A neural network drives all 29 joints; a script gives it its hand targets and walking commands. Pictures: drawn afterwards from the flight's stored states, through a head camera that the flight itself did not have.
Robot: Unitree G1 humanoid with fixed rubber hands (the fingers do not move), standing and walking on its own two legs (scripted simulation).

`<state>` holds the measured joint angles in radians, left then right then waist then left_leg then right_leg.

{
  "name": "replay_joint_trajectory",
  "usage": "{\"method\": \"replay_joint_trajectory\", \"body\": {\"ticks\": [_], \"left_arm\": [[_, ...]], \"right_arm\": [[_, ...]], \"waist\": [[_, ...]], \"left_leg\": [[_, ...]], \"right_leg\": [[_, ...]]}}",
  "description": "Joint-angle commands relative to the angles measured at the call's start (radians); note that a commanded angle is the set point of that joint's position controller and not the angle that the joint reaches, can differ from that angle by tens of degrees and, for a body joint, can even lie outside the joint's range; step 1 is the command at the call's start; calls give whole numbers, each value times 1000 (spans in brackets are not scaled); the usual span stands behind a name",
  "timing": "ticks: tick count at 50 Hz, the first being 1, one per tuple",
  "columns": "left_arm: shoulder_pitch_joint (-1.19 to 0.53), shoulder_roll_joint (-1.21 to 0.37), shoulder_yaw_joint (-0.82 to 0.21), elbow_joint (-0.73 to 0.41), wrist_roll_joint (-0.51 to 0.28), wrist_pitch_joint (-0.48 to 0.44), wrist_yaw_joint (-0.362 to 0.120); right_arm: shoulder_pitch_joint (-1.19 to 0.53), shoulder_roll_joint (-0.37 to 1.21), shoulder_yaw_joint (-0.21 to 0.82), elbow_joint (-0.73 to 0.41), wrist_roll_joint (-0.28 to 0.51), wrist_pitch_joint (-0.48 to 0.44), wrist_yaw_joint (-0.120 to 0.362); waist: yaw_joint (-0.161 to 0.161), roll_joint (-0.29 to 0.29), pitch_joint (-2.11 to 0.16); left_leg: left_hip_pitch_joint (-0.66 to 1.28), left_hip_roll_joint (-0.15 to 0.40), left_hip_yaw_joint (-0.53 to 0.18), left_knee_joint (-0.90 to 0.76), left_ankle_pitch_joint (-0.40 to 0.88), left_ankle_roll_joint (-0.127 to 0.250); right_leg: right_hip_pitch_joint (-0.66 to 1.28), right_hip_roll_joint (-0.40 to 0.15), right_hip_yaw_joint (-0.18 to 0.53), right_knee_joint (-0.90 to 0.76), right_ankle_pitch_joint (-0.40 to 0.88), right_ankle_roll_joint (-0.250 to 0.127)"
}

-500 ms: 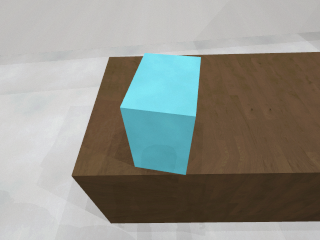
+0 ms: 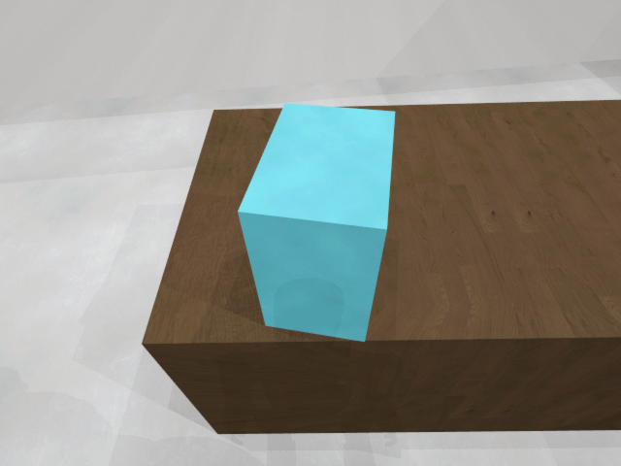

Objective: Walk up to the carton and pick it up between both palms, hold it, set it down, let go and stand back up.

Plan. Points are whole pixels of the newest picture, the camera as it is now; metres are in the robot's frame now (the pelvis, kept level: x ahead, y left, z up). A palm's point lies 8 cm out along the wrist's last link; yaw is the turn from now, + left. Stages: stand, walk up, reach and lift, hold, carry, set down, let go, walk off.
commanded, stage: stand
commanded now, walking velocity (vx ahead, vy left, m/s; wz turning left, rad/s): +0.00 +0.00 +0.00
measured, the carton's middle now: (325, 225) +0.48 +0.01 +0.01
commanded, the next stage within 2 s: none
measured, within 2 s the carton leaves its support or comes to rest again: neither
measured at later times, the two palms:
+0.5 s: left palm out of the picture +0.00 +0.23 -0.14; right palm out of the picture +0.01 -0.23 -0.14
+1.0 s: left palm out of the picture +0.00 +0.23 -0.14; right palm out of the picture +0.00 -0.23 -0.14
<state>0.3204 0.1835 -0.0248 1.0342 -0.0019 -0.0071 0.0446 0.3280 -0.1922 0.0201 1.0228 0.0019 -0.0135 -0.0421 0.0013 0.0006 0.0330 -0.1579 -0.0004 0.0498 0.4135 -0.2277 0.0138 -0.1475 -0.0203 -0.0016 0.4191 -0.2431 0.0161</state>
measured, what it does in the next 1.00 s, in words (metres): stands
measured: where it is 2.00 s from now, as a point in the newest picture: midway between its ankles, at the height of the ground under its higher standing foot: outside the picture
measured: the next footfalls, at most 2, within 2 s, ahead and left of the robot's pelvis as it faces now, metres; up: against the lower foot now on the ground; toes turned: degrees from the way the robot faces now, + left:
none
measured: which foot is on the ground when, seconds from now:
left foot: down 0.00-1.00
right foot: down 0.00-1.00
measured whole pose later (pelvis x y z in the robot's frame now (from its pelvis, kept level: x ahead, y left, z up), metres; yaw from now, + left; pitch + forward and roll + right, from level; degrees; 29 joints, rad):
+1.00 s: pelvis +0.00 +0.00 +0.00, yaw +0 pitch -2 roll +0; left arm 0.31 0.18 -0.04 1.08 0.00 -0.01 0.05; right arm 0.33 -0.18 0.02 1.05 0.00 -0.02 -0.05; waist 0.00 0.00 0.04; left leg -0.14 -0.01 0.05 0.40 -0.22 0.02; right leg -0.14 -0.03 0.00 0.41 -0.24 0.02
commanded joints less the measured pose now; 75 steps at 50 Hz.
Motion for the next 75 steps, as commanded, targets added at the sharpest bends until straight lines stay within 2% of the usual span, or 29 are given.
{"method": "replay_joint_trajectory", "body": {"ticks": [1,4,5,7,9,10,13,14,16,23,26,30,32,37,40,43,46,49,52,54,56,58,62,64,72,73,74,75], "left_arm": [[73,120,16,-21,0,-11,6],[70,116,17,-17,0,-12,8],[68,120,15,-20,-4,-12,8],[73,118,13,-16,1,-14,7],[73,112,14,-13,0,-12,8],[65,115,13,-14,-5,-13,9],[60,117,14,-5,-2,-14,10],[63,119,12,-7,0,-14,10],[62,115,8,-5,0,-11,11],[70,114,9,2,0,-12,10],[62,115,8,-1,-3,-12,11],[62,105,6,9,-1,-10,10],[54,112,4,10,-4,-12,12],[62,106,8,14,1,-10,12],[62,111,8,17,0,-9,10],[57,108,7,21,0,-12,12],[62,107,10,23,0,-10,11],[66,100,6,22,-2,-11,11],[62,102,6,31,-4,-9,11],[63,104,6,24,-3,-12,11],[74,102,8,27,-3,-12,9],[68,106,8,26,-1,-10,9],[72,102,6,28,-4,-12,10],[72,100,9,30,-1,-12,8],[75,101,9,29,-1,-15,8],[76,95,9,32,-1,-14,8],[68,102,8,31,-1,-13,9],[70,104,10,28,-3,-12,8]], "right_arm": [[70,-116,-27,-25,-1,-11,-5],[67,-111,-24,-20,-1,-11,-5],[74,-105,-23,-22,2,-12,-5],[63,-106,-23,-20,0,-10,-6],[77,-107,-28,-15,-2,-10,-7],[80,-105,-28,-15,1,-10,-6],[66,-102,-23,-13,2,-14,-6],[69,-101,-25,-11,0,-13,-6],[70,-111,-28,-16,2,-13,-6],[76,-97,-25,-11,0,-10,-7],[75,-98,-24,-7,2,-11,-7],[74,-98,-26,-6,3,-12,-7],[68,-93,-22,-6,1,-13,-6],[81,-97,-27,0,-1,-11,-9],[71,-103,-26,-6,-1,-10,-9],[73,-96,-24,-4,4,-15,-8],[75,-95,-28,2,1,-15,-10],[90,-91,-27,-1,1,-12,-10],[78,-84,-24,1,3,-11,-11],[85,-84,-24,3,2,-13,-10],[84,-94,-25,5,2,-10,-10],[86,-92,-24,5,1,-9,-10],[86,-86,-25,6,3,-9,-9],[79,-83,-23,2,1,-8,-9],[97,-88,-21,7,0,-13,-10],[87,-88,-21,4,1,-12,-11],[95,-85,-20,2,3,-13,-10],[98,-86,-18,0,2,-14,-10]], "waist": [[0,-16,47],[1,9,29],[-2,-12,42],[-1,8,48],[-2,4,43],[-5,-11,51],[0,9,39],[-2,-15,29],[-2,-20,34],[-3,4,25],[-1,-10,52],[-1,11,59],[0,-1,62],[-2,9,62],[-1,-13,63],[-1,-2,41],[2,10,50],[-1,-30,37],[-1,1,70],[-2,-5,43],[1,-23,63],[1,5,71],[-1,-13,70],[4,23,73],[-2,-7,44],[6,1,58],[-3,-23,49],[5,-24,50]], "left_leg": [[-25,108,-118,-97,108,-4],[-26,110,-118,-93,121,1],[-29,109,-117,-98,132,-1],[-20,108,-117,-92,136,0],[-17,106,-115,-95,122,2],[-20,107,-117,-91,138,-1],[-13,111,-117,-86,187,5],[-1,114,-116,-85,169,4],[-11,112,-118,-95,147,2],[4,109,-114,-89,165,4],[-19,111,-114,-95,167,-1],[-24,109,-107,-99,172,-3],[-16,113,-112,-89,202,1],[-14,109,-112,-100,150,2],[-23,108,-115,-101,115,-1],[-11,111,-113,-99,165,-1],[-8,113,-114,-102,163,1],[-7,110,-120,-95,151,0],[-26,109,-117,-104,135,1],[-6,110,-111,-90,152,-2],[-20,105,-117,-97,117,0],[-35,109,-116,-107,90,-1],[-24,109,-118,-100,103,-4],[-36,106,-111,-103,79,-5],[-13,112,-113,-93,125,0],[-25,111,-111,-96,124,-1],[-16,115,-113,-98,128,-1],[-32,116,-113,-98,122,-4]], "right_leg": [[-46,-84,71,-78,119,-14],[-29,-88,76,-76,131,-18],[-39,-88,73,-71,131,-18],[-46,-87,75,-78,135,-16],[-48,-86,76,-77,123,-18],[-44,-85,73,-80,133,-18],[-30,-91,78,-71,159,-17],[-29,-89,72,-72,151,-17],[-32,-87,67,-73,131,-14],[-25,-91,76,-77,150,-21],[-28,-91,72,-77,148,-16],[-23,-91,67,-73,156,-13],[-31,-94,72,-72,168,-17],[-30,-92,74,-82,136,-15],[-43,-87,67,-89,117,-14],[-30,-94,68,-79,149,-14],[-30,-92,66,-78,137,-14],[-26,-89,69,-80,144,-19],[-42,-91,74,-81,129,-19],[-36,-90,69,-81,133,-14],[-51,-86,74,-89,106,-15],[-52,-86,79,-85,101,-15],[-59,-88,74,-90,99,-19],[-53,-87,81,-91,97,-19],[-37,-85,80,-84,131,-22],[-41,-87,79,-87,135,-20],[-39,-89,78,-83,131,-23],[-36,-87,71,-86,132,-18]]}}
